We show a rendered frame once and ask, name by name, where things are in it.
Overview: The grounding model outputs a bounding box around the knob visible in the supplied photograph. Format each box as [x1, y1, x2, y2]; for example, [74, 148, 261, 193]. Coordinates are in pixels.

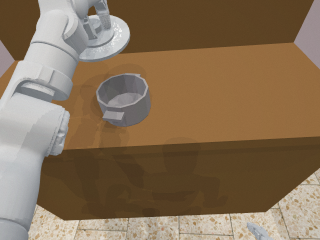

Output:
[90, 18, 103, 34]

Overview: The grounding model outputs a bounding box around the left robot hand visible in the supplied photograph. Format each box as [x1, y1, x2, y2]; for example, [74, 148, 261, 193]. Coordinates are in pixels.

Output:
[83, 0, 111, 40]

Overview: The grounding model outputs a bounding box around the left robot upper arm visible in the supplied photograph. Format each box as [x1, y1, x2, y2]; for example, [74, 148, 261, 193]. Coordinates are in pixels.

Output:
[0, 92, 70, 240]

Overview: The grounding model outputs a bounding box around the table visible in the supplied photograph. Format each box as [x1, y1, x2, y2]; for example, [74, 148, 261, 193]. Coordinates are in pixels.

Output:
[0, 0, 320, 221]

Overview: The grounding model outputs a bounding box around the robot left forearm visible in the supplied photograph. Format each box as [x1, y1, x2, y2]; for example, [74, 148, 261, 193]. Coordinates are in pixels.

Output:
[0, 0, 89, 119]

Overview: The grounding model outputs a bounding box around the lid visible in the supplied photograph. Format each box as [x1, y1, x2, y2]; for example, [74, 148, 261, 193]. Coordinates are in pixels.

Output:
[79, 15, 131, 62]

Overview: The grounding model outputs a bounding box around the right robot hand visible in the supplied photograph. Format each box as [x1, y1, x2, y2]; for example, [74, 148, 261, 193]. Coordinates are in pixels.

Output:
[246, 222, 274, 240]

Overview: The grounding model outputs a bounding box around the pot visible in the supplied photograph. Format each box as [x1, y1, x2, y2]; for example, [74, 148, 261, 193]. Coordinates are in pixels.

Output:
[96, 73, 151, 127]

